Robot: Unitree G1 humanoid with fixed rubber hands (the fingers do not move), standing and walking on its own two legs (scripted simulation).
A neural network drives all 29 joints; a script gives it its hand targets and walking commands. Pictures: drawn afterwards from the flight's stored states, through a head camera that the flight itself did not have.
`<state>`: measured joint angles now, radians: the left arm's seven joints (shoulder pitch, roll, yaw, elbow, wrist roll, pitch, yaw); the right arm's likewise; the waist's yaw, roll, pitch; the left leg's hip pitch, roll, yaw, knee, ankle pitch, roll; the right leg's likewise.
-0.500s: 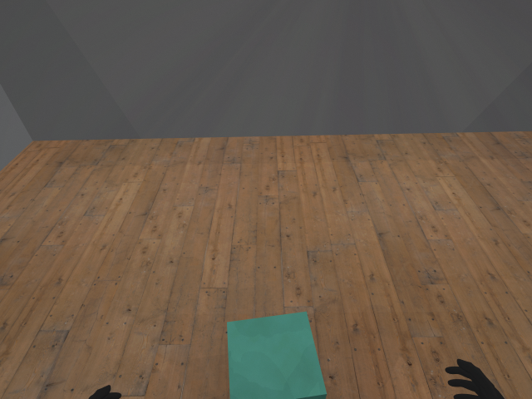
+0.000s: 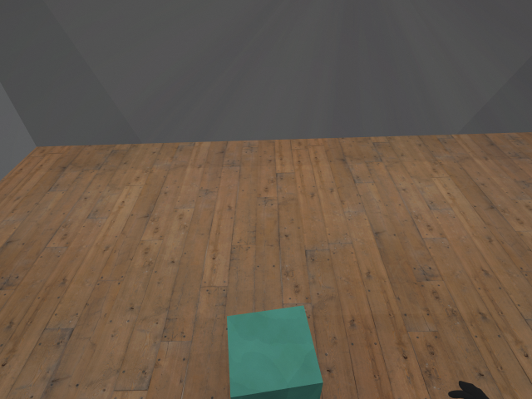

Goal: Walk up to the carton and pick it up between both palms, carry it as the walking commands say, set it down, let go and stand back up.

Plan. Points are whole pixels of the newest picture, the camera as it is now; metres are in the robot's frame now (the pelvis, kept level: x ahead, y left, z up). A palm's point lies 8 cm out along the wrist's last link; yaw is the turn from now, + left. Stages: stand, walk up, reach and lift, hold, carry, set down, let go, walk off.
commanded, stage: stand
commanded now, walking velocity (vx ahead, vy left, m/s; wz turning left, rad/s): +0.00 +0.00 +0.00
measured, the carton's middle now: (271, 367) +0.46 +0.02 -0.63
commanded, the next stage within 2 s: none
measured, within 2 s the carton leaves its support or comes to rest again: neither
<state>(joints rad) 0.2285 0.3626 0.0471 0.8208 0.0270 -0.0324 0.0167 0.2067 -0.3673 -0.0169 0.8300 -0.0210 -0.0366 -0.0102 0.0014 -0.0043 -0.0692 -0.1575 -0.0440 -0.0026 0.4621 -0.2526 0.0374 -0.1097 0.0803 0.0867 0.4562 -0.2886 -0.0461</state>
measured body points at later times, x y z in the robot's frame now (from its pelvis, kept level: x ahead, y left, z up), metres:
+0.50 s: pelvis -0.02 +0.00 +0.01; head -0.05 -0.01 +0.45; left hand +0.05 +0.31 -0.11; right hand +0.07 -0.31 -0.11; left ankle +0.00 +0.10 -0.74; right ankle -0.03 -0.10 -0.74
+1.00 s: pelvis -0.02 +0.00 +0.01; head -0.04 +0.00 +0.46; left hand +0.08 +0.32 -0.11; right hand +0.07 -0.31 -0.11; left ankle +0.00 +0.10 -0.74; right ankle -0.03 -0.10 -0.74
